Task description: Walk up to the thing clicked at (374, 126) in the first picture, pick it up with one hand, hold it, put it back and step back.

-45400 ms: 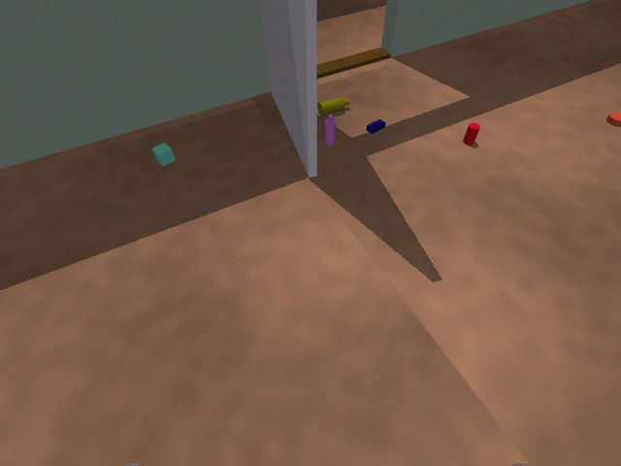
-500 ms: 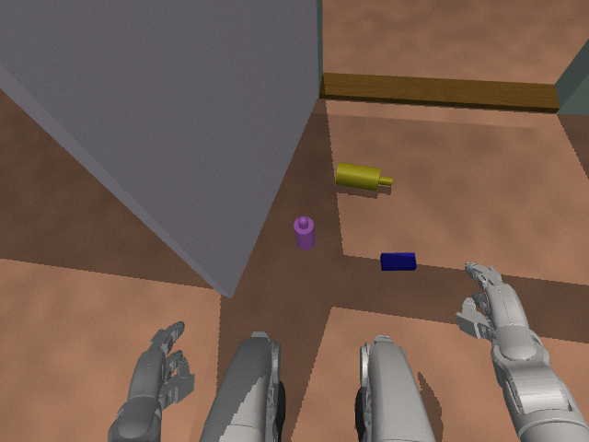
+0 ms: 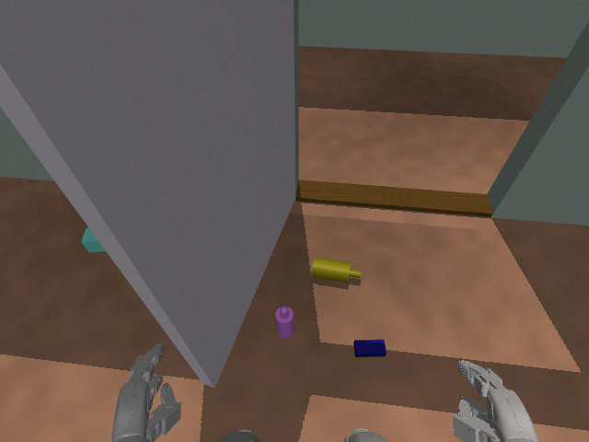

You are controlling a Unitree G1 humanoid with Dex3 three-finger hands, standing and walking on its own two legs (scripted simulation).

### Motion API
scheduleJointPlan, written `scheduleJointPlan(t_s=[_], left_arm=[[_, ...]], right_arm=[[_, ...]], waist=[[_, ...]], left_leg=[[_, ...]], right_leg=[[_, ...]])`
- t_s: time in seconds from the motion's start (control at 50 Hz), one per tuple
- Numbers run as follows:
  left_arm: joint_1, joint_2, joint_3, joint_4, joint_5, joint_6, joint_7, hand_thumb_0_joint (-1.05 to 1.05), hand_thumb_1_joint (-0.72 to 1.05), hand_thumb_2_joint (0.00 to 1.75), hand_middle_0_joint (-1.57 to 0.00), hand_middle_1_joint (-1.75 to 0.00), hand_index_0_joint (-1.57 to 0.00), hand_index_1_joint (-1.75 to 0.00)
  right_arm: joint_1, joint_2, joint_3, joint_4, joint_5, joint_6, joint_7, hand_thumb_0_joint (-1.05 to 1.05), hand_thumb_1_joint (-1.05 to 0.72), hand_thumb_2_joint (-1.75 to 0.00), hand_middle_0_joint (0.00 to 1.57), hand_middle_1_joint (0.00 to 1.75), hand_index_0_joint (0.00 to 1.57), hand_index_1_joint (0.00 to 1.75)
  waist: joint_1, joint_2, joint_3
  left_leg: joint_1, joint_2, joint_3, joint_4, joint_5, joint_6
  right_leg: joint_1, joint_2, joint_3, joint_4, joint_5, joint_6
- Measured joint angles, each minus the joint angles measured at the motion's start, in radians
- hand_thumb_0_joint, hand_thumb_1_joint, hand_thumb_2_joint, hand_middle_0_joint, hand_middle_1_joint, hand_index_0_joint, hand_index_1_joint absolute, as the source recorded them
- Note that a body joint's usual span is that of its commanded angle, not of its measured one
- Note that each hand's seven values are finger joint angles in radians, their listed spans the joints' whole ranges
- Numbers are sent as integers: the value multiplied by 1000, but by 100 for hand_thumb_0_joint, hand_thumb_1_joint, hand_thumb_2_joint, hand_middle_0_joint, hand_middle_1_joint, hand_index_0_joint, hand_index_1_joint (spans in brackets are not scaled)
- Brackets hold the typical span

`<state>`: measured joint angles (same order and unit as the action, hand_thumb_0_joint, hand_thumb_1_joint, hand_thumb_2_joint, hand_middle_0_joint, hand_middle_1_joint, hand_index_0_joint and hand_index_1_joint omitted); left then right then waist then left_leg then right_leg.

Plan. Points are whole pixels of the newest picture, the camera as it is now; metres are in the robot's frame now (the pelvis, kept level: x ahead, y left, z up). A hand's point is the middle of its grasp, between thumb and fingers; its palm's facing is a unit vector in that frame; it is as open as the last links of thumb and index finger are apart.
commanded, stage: home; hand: right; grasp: from above
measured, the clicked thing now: (369, 348) +0.50 -0.20 -0.70
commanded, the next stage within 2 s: stand in 1.98 s
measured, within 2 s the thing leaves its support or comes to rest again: neither
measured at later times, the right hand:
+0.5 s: hand (452, 419) +0.17 -0.18 -0.05, palm faces +0.05 +0.98 -0.21, open 7.4 cm
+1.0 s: hand (448, 417) +0.17 -0.17 -0.05, palm faces +0.05 +0.98 -0.21, open 7.4 cm
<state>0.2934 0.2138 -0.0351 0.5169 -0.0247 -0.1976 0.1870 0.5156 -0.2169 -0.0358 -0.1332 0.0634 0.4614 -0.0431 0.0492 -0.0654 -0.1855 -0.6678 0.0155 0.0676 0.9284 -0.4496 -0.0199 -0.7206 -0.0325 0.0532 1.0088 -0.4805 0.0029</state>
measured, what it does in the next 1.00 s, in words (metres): stands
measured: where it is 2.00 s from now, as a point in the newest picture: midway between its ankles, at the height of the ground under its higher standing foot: outside the picture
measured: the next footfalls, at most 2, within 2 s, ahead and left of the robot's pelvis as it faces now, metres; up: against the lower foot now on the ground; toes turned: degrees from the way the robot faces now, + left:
none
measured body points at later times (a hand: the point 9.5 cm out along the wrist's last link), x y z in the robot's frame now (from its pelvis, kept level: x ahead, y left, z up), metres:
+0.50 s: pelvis +0.01 +0.00 +0.00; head +0.03 +0.00 +0.45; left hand +0.16 +0.25 -0.07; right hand +0.16 -0.23 -0.03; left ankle +0.01 +0.14 -0.68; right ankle +0.01 -0.12 -0.68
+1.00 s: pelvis +0.01 +0.01 +0.00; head +0.03 +0.01 +0.45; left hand +0.17 +0.25 -0.06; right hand +0.16 -0.22 -0.03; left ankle +0.01 +0.14 -0.68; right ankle +0.01 -0.12 -0.68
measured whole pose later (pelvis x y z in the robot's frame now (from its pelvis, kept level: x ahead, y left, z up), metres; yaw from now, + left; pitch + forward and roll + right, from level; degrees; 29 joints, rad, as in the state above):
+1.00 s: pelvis +0.01 +0.01 +0.00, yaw +0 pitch +10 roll +2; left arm 0.27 0.22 -0.02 0.55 -0.01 -0.24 0.18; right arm 0.49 -0.22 -0.03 -0.11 0.05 0.45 -0.01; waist 0.04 -0.05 -0.16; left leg -0.64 0.01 0.07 0.93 -0.47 -0.01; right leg -0.68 -0.03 0.05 1.00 -0.49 0.01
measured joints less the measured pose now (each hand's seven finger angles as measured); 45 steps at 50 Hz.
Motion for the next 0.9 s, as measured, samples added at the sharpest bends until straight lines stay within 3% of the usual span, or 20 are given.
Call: scheduleJointPlan(t_s=[0.26,0.9], left_arm=[[-34,3,2,9,18,-52,-4,1,90,90,-20,-30,-21,-30],[-17,7,10,35,18,-46,-7,2,90,90,-20,-30,-21,-30]], right_arm=[[-22,-3,1,15,-16,-5,29,2,-90,-90,20,30,20,30],[-25,-2,3,24,-12,-10,29,1,-91,-90,20,30,20,30]], waist=[[-16,22,37],[-13,15,31]], left_leg=[[24,5,5,-4,-3,2],[30,-1,0,2,-20,7]], right_leg=[[24,5,5,-10,3,4],[37,-1,0,-12,-12,10]])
